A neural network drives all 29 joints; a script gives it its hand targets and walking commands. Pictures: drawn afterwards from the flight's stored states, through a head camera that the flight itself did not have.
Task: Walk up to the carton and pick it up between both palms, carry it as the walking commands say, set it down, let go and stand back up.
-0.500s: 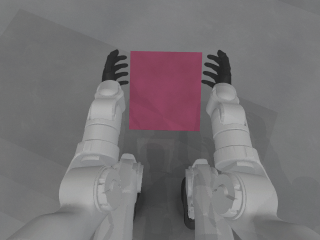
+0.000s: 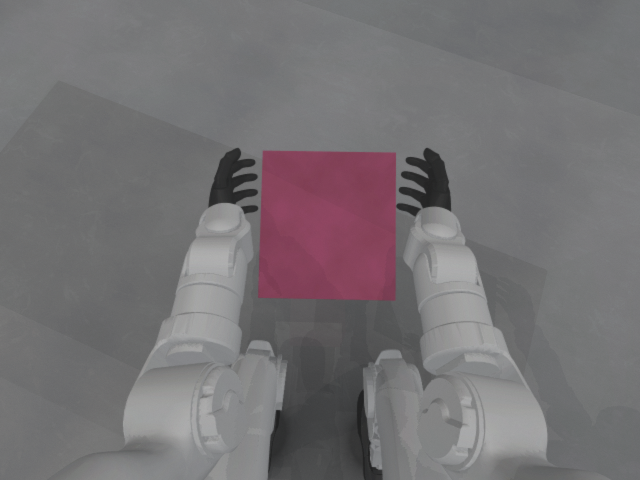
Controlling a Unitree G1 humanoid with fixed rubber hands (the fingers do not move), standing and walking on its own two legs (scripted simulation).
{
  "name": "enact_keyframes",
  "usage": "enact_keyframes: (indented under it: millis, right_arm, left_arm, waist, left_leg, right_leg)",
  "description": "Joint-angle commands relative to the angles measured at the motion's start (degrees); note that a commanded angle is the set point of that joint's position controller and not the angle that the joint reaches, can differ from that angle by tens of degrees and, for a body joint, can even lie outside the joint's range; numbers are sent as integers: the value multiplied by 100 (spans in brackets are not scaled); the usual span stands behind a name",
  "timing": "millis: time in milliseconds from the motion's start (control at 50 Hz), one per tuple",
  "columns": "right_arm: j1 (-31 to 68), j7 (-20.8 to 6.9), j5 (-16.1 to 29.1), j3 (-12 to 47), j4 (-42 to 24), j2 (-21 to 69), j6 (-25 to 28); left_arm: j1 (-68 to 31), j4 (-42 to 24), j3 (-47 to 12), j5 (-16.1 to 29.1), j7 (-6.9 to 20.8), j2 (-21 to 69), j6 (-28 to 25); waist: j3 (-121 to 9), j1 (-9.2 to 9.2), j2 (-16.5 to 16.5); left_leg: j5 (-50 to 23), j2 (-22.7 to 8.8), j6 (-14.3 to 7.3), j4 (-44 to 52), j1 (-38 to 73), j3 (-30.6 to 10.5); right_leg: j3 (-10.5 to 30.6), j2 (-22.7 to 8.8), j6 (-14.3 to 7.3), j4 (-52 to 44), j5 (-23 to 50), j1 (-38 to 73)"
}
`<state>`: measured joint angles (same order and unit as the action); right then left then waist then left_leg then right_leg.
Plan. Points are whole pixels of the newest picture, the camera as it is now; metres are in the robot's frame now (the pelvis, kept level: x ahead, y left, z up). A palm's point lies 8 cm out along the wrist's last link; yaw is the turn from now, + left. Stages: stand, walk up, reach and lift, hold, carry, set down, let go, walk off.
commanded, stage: reach and lift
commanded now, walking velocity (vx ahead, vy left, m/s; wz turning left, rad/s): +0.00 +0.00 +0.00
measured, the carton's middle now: (327, 230) +0.46 +0.02 -0.15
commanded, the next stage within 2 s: none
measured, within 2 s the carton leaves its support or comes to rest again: neither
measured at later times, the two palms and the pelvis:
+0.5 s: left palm (211, 199) +0.42 +0.15 +0.03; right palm (457, 199) +0.43 -0.11 +0.05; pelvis +0.02 +0.00 +0.07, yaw +1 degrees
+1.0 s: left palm (191, 180) +0.40 +0.14 +0.11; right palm (498, 181) +0.42 -0.12 +0.12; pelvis +0.04 -0.01 +0.14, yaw +1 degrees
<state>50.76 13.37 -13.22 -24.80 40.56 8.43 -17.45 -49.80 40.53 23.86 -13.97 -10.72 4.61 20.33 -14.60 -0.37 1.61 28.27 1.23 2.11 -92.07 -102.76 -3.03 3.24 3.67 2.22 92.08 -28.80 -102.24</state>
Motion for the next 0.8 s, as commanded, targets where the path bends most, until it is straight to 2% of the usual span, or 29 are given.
enact_keyframes:
  millis: [0,440,780]
  right_arm:
    - [3407,-2172,817,3002,531,6066,13]
    - [2541,-2243,689,3100,507,6281,77]
    - [1693,-2318,605,3297,299,6424,58]
  left_arm:
    - [-3945,-37,-2983,947,2082,5964,-296]
    - [-3095,-115,-3163,835,2106,6256,-363]
    - [-2273,-288,-3307,710,2212,6358,-362]
  waist:
    - [-5026,-116,-212]
    - [-4270,-60,-240]
    - [-3704,-35,-223]
  left_leg:
    - [-1160,860,-17,1098,3382,601]
    - [-1221,825,-62,2229,4542,379]
    - [-1663,750,-142,3201,5505,218]
  right_leg:
    - [-573,816,-51,-1207,979,2702]
    - [-385,725,-96,-2272,1083,3795]
    - [-192,609,-124,-3259,1586,4966]
